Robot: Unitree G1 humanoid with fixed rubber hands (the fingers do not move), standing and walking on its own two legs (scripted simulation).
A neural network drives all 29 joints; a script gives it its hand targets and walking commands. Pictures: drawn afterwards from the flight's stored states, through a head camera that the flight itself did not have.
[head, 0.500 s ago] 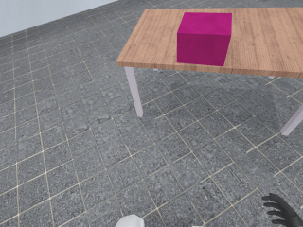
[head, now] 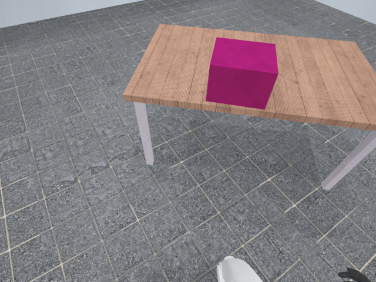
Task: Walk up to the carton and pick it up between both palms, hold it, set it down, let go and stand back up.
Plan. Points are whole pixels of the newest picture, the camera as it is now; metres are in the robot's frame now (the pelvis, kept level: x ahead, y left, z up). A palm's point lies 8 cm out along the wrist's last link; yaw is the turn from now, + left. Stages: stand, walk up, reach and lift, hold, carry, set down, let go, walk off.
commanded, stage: walk up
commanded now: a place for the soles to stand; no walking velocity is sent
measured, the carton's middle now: (240, 72) +0.91 -0.23 -0.09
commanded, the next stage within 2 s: none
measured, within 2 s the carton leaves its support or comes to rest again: neither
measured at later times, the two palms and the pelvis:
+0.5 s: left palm (79, 260) +0.19 +0.25 -0.07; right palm (354, 225) +0.25 -0.38 -0.08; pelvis +0.13 -0.07 +0.00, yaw -2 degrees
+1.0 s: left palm (111, 205) +0.32 +0.22 -0.10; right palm (370, 220) +0.26 -0.42 -0.07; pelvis +0.23 -0.08 -0.01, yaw -5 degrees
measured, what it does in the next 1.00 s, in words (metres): walks ahead: right foot, then left foot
